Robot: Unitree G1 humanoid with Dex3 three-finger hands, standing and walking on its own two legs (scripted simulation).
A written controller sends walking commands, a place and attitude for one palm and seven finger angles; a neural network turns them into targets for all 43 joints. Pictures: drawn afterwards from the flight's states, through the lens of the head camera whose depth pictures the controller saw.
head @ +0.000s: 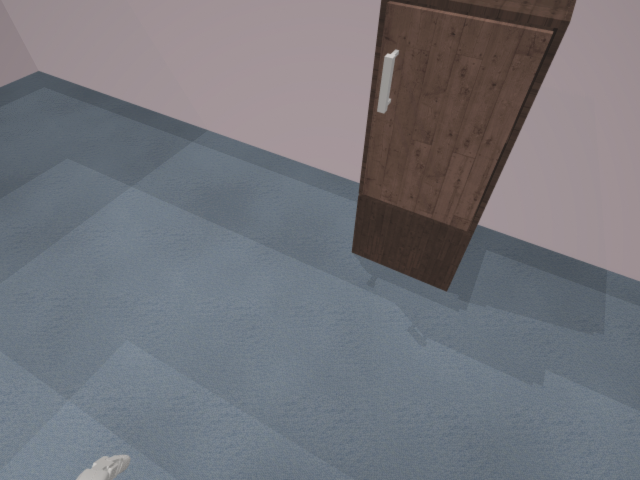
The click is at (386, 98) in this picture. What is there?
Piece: cupboard door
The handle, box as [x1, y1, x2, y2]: [377, 49, 398, 113]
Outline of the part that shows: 395,49 390,54 384,56 377,111 383,113 390,102 388,95 394,57 398,53 398,50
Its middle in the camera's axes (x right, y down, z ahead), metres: +0.17 -0.41 +1.00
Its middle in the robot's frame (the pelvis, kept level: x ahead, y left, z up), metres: +1.03 -0.12 +0.01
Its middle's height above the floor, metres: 0.78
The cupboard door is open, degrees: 0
